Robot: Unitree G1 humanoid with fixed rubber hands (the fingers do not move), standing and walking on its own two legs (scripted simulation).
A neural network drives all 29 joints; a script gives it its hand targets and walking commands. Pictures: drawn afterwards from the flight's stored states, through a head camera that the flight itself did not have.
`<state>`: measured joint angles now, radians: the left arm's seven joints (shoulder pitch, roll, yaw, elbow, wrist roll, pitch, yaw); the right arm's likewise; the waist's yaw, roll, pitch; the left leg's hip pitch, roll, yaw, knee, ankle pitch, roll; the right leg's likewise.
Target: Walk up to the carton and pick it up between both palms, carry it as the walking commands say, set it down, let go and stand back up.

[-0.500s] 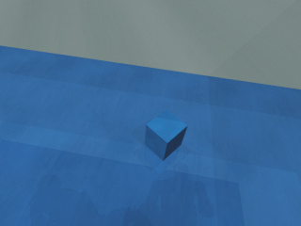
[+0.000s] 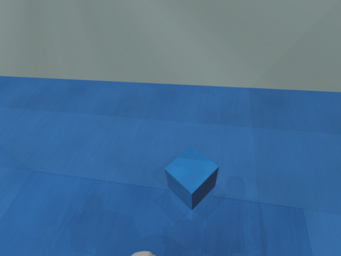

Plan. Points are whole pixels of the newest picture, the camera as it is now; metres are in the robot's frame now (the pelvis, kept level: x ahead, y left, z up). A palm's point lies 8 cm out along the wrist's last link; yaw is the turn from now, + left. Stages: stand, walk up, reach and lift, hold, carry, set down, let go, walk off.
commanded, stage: walk up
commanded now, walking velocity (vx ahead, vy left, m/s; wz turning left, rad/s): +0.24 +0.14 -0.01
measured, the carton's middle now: (191, 177) +0.62 -0.03 -0.65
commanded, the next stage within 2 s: none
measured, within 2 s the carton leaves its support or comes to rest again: neither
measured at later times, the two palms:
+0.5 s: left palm out of the picture +0.05 +0.28 -0.16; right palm out of the picture +0.13 -0.15 -0.13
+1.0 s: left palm out of the picture +0.05 +0.23 -0.13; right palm out of the picture +0.04 -0.23 -0.15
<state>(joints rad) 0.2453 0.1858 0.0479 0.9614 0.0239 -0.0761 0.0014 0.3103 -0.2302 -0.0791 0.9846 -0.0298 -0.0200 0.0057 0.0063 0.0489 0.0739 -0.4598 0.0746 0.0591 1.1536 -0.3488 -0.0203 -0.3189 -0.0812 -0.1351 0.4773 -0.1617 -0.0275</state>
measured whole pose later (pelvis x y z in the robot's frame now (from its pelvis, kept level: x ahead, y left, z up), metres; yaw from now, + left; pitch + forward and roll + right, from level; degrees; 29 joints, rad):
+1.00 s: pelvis +0.05 +0.00 +0.00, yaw -2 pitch +0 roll +1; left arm 0.33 0.14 0.01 1.04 0.03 -0.02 0.03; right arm 0.29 -0.20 -0.05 1.10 -0.01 0.04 -0.02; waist 0.00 0.02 0.00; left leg -0.31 0.05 0.04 0.57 -0.33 0.00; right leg -0.20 -0.02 -0.05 0.45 -0.24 -0.03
